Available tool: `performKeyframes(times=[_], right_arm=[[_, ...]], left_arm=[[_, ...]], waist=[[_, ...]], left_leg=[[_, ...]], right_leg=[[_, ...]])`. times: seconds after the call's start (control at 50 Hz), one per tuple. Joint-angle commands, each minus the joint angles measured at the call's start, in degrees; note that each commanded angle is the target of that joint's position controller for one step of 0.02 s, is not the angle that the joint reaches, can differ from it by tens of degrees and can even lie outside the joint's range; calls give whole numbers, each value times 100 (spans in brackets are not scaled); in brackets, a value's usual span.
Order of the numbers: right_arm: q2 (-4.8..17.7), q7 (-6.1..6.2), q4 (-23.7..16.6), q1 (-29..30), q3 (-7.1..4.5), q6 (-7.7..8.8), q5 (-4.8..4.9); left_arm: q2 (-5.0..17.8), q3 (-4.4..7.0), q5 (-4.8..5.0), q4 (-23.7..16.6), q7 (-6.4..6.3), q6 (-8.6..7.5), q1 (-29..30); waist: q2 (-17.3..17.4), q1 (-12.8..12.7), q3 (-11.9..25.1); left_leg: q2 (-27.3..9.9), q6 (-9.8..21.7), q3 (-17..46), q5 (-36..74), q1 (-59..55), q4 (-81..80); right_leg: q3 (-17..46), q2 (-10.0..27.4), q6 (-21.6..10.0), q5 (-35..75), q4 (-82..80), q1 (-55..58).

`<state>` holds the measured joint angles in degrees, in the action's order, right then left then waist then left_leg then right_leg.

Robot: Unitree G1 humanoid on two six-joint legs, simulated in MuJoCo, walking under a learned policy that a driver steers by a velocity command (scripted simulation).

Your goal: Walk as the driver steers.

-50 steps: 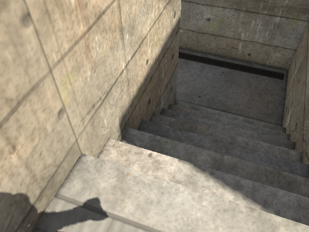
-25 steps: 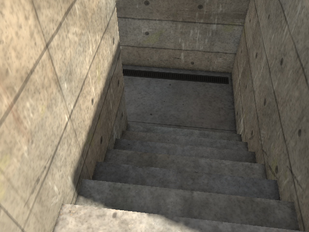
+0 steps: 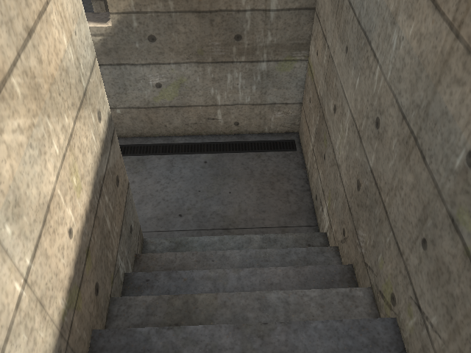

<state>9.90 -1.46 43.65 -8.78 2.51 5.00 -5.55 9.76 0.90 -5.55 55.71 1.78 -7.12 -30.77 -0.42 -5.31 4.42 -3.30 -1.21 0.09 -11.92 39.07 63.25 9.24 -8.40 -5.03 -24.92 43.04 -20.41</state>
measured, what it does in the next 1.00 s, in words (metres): goes down: left foot, then right foot 0.19 m lower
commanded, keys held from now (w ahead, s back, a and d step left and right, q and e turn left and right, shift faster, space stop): w+e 0.22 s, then w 0.78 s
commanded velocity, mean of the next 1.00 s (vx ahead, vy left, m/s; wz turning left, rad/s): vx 0.50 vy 0.00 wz -0.26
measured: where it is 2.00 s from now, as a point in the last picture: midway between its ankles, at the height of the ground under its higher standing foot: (298, 325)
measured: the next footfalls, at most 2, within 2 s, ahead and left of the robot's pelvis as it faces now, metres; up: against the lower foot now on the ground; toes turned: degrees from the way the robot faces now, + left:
left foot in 0.06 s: +0.05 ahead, +0.13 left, +0.00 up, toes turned -1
right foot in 0.40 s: +0.28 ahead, -0.11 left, -0.19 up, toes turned -16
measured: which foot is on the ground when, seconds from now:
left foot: up 0.00-0.04, down 0.06-0.40, up 0.42-0.86, down 0.88-1.00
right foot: down 0.00-0.06, up 0.08-0.38, down 0.40-0.90, up 0.92-1.00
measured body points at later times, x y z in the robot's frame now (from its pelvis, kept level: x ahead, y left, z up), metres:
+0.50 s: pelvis +0.23 -0.02 -0.18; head +0.24 -0.02 +0.27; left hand +0.35 +0.21 -0.31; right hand +0.10 -0.24 -0.31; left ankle +0.14 +0.15 -0.67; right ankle +0.24 -0.10 -0.90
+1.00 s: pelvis +0.44 +0.02 -0.36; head +0.45 +0.04 +0.09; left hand +0.45 +0.29 -0.51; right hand +0.45 -0.24 -0.49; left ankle +0.46 +0.11 -1.09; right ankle +0.35 -0.10 -0.81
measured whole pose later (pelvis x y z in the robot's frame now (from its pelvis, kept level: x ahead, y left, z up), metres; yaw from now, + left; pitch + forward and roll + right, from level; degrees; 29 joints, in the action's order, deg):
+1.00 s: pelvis +0.44 +0.02 -0.36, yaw -12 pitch +0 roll -2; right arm 12.8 -1.4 54.8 -17.0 -1.5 1.9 0.2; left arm 14.8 2.3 0.5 56.4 -3.3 -0.5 -23.3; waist -0.5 -4.0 -0.2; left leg -1.6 2.6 -3.2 -18.7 16.9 35.3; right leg 1.7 -2.6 -5.9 -43.3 116.8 -43.2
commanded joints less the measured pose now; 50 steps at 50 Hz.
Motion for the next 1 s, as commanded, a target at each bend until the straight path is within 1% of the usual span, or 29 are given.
performKeyframes(times=[0.02,0.04,0.06,0.08,0.1,0.12,0.16,0.22,0.26,0.28,0.32,0.38,0.4,0.42,0.44,0.46,0.5,0.54,0.6,0.62,0.66,0.7,0.78,0.82,0.84,0.88,0.92,0.96,1.0], right_arm=[[682,213,110,-2315,-272,-63,46],[872,308,554,-3822,-398,-68,100],[1236,319,807,-4413,-508,-65,189],[1463,191,496,-3312,-379,107,204],[1229,-2,361,-2222,-334,167,67],[538,-79,367,-1766,-165,189,208],[-366,45,260,-809,78,184,139],[40,477,351,-1676,48,267,152],[238,577,842,-3082,70,336,241],[448,533,927,-3224,16,335,321],[1304,76,830,-2775,-143,279,29],[1739,-218,942,-1871,-276,47,189],[1609,-358,1377,-2480,-258,-43,-2],[364,-540,1405,-3320,-52,-36,-12],[252,-601,1088,-3142,19,48,111],[564,-546,643,-2331,-52,96,293],[519,-157,63,-1417,-101,103,201],[717,-17,610,-1783,-179,-33,183],[390,-256,1121,-2589,-99,-174,-89],[517,-257,865,-2010,-136,-187,-238],[583,-163,825,-1276,-78,-169,-65],[563,-217,845,-1135,-60,-242,48],[797,-171,562,-517,-115,-324,-102],[840,-75,240,380,-111,-316,104],[799,2,412,295,-296,-250,865],[1065,50,1337,-2166,-479,-113,738],[1791,-20,1602,-3125,-736,-182,672],[1520,9,1504,-3339,-751,-397,677],[1117,95,1348,-2748,-559,-420,435]], left_arm=[[1160,256,19,-877,19,-270,1308],[1407,368,86,-1370,182,-329,2312],[786,299,172,-1310,462,-318,2053],[86,143,234,-1284,600,-324,929],[164,109,219,-1398,534,-172,899],[454,107,32,-1310,295,68,1228],[133,-155,-262,-934,-36,401,602],[350,-147,-359,-633,274,168,969],[587,-88,-111,-1026,389,48,2382],[570,-119,-18,-1111,388,113,2810],[462,-110,66,-1307,399,410,2736],[1170,227,-36,-687,237,519,434],[1653,501,-73,-354,189,496,-398],[1976,551,-134,-157,147,474,-1028],[1774,559,-195,-83,186,449,-1322],[1465,467,-187,-156,257,412,-874],[812,148,21,-596,227,234,564],[381,20,1,-392,203,172,496],[810,57,-82,-327,233,-25,487],[437,-55,-27,-126,56,-91,104],[214,-234,83,-9,-134,-131,-153],[437,-279,-84,-10,-8,-18,6],[790,-218,-79,-197,109,6,110],[1115,-100,59,-104,-20,158,-46],[1376,175,607,57,-364,434,-224],[1032,136,524,155,-644,738,-334],[490,123,781,-74,-523,610,-739],[512,95,715,-443,-546,513,663],[502,127,548,-481,-491,633,1373]], waist=[[-41,1550,-37],[510,2403,84],[1372,2375,87],[418,948,165],[139,678,-669],[31,651,-524],[-83,0,-156],[280,539,-480],[225,1280,-881],[165,1388,-859],[764,945,-1068],[-14,-347,-1094],[-527,-457,-618],[-1097,17,1084],[-588,-129,1445],[-350,-197,679],[-39,494,-348],[539,683,-1035],[-49,1048,-593],[-68,681,-507],[218,311,-338],[19,504,-658],[-213,454,-1022],[-141,-16,-1278],[-242,-313,-1083],[101,485,-473],[1836,573,748],[1411,1178,677],[605,905,-456]], left_leg=[[609,36,-312,-770,-3015,-27],[858,41,-590,-580,-4198,-750],[-235,988,1139,270,-4608,-2089],[-1801,2508,3521,4414,-3982,-2651],[-2907,3108,4389,3805,-3182,-2993],[-2876,2919,4322,2913,-2648,-2891],[-1449,1865,2348,1668,-1317,-2302],[-224,911,212,-1035,-120,-1408],[-449,904,466,-1204,-805,-959],[-305,792,81,-1573,-254,-1085],[-730,928,381,-2000,1025,-1641],[-803,574,576,-1346,-406,642],[-289,290,116,-1084,-856,2899],[246,133,245,-3278,728,4980],[138,195,303,-3144,1742,5443],[-18,221,212,-2769,2592,5249],[-585,122,801,-537,2609,2415],[-863,45,803,893,1366,386],[-312,46,157,1373,-260,1042],[-546,123,762,2208,1101,142],[-740,-83,1087,4124,1351,-1770],[-412,-85,454,3903,-885,-2061],[-132,-152,227,2496,-1915,-2170],[-342,-1,504,1680,-1288,-4190],[-128,121,13,2757,-1666,-4385],[-296,223,-306,4396,-3623,-5291],[-1629,777,663,7878,-7353,-1787],[-2090,1316,1494,4036,-6431,-2669],[-2121,1568,1831,1106,-4222,-3586]], right_leg=[[1216,954,-918,4892,1122,-2315],[1029,708,-968,5051,2505,-3015],[656,31,-780,2486,4743,-3740],[361,-145,-440,-511,5762,-4203],[699,364,-143,-429,5846,-5447],[669,992,186,-83,5437,-5528],[138,1377,633,1230,3686,-4044],[-923,1219,607,4607,1993,-2398],[-1104,1286,522,5466,545,-2823],[-1578,1079,518,5475,-664,-1676],[-1911,707,560,4601,-146,761],[-1541,1029,136,4713,-2810,2365],[-1216,1397,-396,4980,-3262,3202],[-183,2295,-1679,7946,-216,5545],[171,2661,-1950,8256,10,5776],[429,2794,-1765,6796,-580,4875],[800,2907,-1465,3170,-1424,2170],[597,2783,-1761,2747,-2224,-292],[164,2080,-1599,1499,-1489,-1940],[573,2211,-1477,1194,-1275,-668],[468,2207,-1157,1019,-388,32],[-82,1871,-957,-55,-378,-1933],[206,1980,-838,-1086,286,-2147],[957,2351,-759,-866,618,-681],[-170,1708,-590,1192,1652,53],[-608,1161,-522,1632,4098,-285],[-1189,335,-142,-3491,8240,-4315],[-871,518,-191,-2313,8378,-5655],[-440,851,-22,-689,7119,-5249]])
Keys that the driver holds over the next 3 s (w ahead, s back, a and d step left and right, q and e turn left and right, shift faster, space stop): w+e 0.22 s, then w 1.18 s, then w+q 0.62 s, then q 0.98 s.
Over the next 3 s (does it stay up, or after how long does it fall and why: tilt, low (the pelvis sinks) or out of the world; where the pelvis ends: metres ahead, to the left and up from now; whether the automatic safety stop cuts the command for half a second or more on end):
stays up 1.16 -0.14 -0.95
